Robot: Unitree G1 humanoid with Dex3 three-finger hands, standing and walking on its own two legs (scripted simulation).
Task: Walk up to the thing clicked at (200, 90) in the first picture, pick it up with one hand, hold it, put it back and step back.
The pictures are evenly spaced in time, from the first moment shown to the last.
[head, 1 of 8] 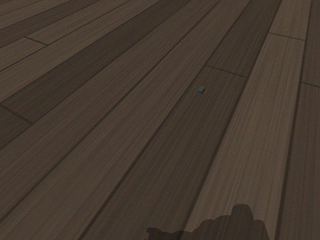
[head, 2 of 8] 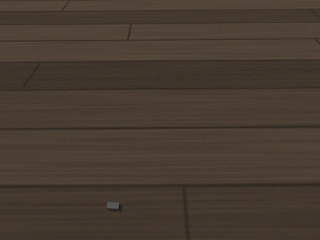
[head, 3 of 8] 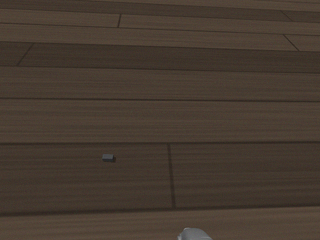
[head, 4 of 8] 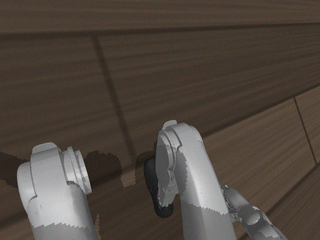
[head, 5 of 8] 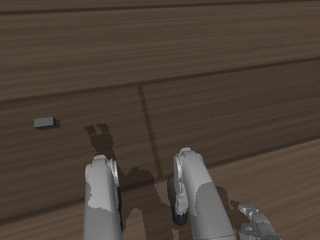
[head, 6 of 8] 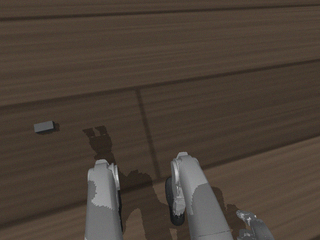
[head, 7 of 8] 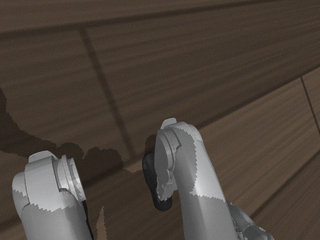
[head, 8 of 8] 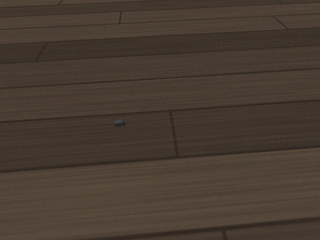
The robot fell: no
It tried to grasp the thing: yes
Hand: left
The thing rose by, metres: 0.00
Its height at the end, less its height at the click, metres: +0.00
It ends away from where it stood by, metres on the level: 0.02
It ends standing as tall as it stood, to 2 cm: yes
